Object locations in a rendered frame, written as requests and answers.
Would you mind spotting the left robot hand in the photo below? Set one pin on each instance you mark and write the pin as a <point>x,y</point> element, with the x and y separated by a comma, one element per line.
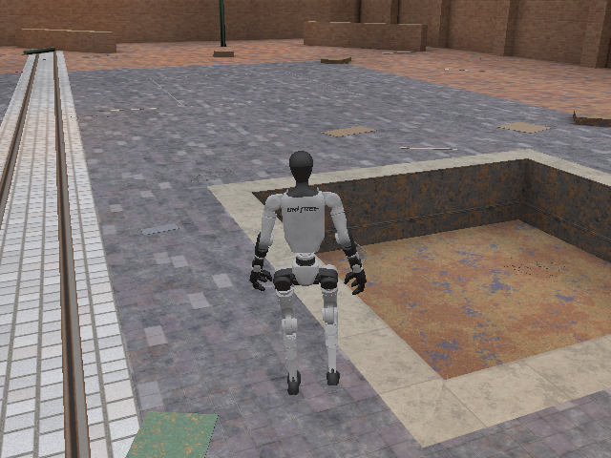
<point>261,277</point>

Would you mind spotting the robot right upper arm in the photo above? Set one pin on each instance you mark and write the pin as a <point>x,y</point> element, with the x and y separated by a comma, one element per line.
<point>333,201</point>

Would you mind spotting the robot left forearm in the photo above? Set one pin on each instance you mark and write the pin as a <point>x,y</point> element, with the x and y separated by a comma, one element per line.
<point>259,256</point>

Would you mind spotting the left robot thigh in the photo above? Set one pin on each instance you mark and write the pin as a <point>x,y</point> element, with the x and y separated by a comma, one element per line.
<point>283,281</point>

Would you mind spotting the robot right forearm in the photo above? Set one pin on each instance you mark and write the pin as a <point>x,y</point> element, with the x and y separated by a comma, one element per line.
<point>352,255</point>

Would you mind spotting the right robot hand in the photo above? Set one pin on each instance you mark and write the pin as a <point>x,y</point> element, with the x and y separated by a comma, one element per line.
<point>360,279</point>

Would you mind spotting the robot left upper arm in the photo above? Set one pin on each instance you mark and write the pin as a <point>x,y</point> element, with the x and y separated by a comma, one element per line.
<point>272,204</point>

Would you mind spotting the robot right shin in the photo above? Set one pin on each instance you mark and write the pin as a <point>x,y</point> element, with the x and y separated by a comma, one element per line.
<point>331,336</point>

